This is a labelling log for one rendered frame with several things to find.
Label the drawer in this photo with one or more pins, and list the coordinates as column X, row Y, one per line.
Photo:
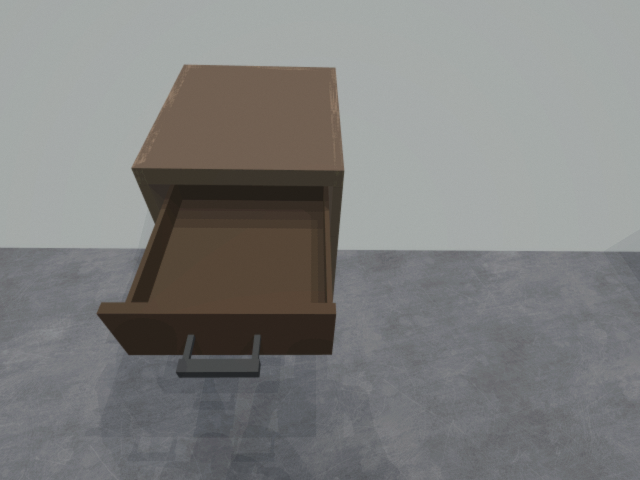
column 227, row 262

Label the handle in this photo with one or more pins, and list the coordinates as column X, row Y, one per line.
column 218, row 368

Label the cabinet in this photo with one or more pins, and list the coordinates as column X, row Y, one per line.
column 247, row 125

